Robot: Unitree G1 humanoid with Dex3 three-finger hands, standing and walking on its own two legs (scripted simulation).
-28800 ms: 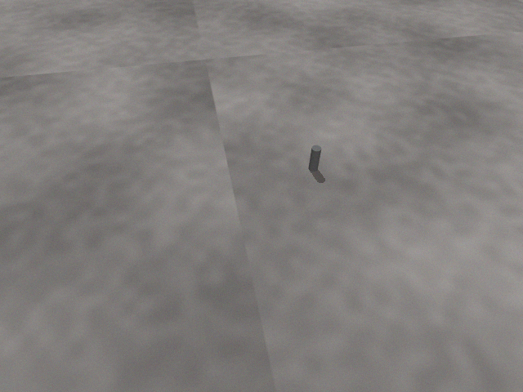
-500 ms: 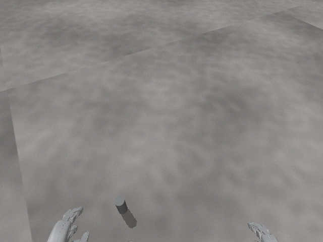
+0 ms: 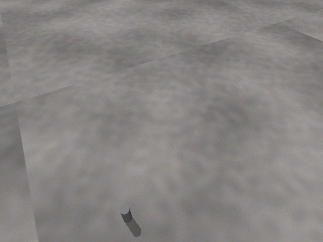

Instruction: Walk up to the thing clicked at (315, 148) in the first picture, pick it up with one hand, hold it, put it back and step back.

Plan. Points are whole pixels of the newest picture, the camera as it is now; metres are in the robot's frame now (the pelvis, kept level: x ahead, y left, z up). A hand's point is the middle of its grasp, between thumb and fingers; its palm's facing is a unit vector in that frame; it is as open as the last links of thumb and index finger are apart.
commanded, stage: stand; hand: left
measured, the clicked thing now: (126, 214) +0.41 +0.22 -0.70
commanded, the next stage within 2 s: step back in 1.54 s
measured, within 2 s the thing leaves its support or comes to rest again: neither
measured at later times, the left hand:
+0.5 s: hand out of the picture +0.03 +0.24 -0.15, palm faces -0.01 -0.94 -0.35, open 7.4 cm
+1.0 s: hand out of the picture +0.08 +0.23 -0.15, palm faces -0.02 -0.94 -0.34, open 7.4 cm
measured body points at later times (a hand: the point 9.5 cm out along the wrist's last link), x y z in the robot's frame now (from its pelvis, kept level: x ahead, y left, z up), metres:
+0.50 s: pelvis -0.01 -0.01 +0.01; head +0.00 -0.02 +0.46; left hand +0.03 +0.29 -0.13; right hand +0.05 -0.30 -0.14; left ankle +0.03 +0.11 -0.74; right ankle +0.01 -0.14 -0.74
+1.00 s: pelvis +0.01 -0.01 +0.01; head +0.02 -0.02 +0.46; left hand +0.08 +0.28 -0.13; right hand +0.07 -0.31 -0.13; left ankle +0.03 +0.11 -0.74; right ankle +0.01 -0.14 -0.74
